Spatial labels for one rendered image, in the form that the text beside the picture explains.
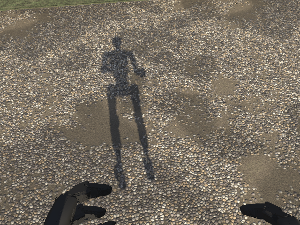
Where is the robot left hand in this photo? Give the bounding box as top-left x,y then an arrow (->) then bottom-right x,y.
42,181 -> 116,225

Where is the robot right hand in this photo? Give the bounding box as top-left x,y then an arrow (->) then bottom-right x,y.
240,202 -> 300,225

